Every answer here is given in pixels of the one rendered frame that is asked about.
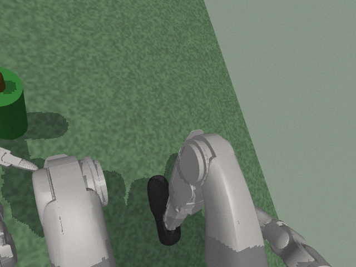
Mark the left robot hand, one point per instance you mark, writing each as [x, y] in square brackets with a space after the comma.
[8, 160]

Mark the left robot arm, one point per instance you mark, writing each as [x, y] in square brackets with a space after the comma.
[8, 252]

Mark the right robot arm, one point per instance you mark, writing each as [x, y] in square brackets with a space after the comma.
[291, 246]

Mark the right robot hand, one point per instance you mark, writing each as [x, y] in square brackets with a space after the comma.
[263, 217]

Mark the bottle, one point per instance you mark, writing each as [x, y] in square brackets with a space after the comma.
[13, 117]

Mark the right robot foot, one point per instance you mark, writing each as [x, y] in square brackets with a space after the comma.
[158, 194]

